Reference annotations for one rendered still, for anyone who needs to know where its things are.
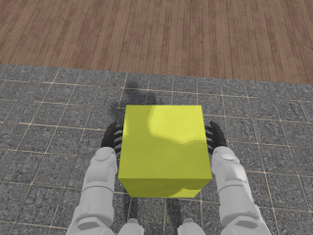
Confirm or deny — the left robot forearm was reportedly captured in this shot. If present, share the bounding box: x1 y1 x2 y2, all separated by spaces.
66 147 118 235

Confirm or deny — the robot right thigh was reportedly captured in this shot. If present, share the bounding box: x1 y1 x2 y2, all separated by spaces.
177 222 206 235

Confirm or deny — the carton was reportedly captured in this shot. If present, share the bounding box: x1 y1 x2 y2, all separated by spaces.
117 105 212 198

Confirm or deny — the robot thigh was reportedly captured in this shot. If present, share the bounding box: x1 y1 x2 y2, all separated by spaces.
117 222 145 235
177 222 206 235

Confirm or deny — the right robot hand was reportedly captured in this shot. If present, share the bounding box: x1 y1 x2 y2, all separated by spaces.
204 121 227 155

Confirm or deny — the robot right upper arm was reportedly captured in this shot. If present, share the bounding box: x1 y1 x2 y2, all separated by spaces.
220 224 269 235

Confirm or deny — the right robot forearm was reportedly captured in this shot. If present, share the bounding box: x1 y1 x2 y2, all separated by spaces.
211 146 272 235

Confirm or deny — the left robot hand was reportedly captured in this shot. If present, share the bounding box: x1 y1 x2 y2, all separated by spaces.
101 121 124 153

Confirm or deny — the robot left thigh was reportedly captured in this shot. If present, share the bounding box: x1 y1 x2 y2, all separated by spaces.
117 222 145 235

